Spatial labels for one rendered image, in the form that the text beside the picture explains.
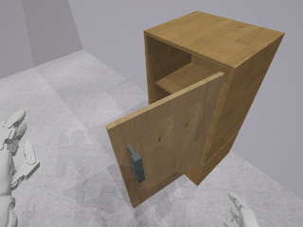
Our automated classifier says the right robot hand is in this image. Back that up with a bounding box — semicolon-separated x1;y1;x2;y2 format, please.
223;192;259;227

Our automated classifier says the left robot hand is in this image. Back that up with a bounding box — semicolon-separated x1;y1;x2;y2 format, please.
0;109;40;196

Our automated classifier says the cupboard door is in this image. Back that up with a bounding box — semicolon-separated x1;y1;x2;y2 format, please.
105;72;225;208

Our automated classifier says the robot left forearm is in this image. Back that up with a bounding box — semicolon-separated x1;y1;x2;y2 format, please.
0;195;18;227

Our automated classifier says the handle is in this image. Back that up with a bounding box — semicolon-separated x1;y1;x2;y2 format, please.
127;145;145;183

